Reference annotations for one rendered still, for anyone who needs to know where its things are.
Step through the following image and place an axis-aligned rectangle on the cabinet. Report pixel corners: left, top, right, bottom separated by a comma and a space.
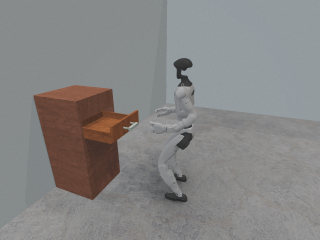
33, 85, 120, 200

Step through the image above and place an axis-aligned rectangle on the robot left foot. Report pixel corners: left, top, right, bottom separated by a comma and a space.
165, 192, 188, 202

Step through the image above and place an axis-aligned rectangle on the robot left forearm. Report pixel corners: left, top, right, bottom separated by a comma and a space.
164, 114, 197, 133

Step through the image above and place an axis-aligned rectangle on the robot left hand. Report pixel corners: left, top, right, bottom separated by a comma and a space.
149, 120, 165, 134

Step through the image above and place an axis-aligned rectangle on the robot right hand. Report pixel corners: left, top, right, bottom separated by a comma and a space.
154, 107, 171, 117

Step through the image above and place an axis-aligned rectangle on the humanoid robot torso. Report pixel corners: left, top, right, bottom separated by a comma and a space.
174, 83, 195, 142

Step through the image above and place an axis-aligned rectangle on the robot right forearm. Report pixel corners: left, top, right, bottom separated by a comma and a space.
169, 107, 176, 114

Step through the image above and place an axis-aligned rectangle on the handle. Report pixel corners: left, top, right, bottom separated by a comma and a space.
123, 122, 139, 131

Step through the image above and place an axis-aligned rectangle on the left robot upper arm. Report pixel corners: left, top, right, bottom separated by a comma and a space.
175, 87, 198, 120

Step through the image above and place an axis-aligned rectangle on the drawer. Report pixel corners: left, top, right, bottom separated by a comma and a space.
81, 110, 139, 144

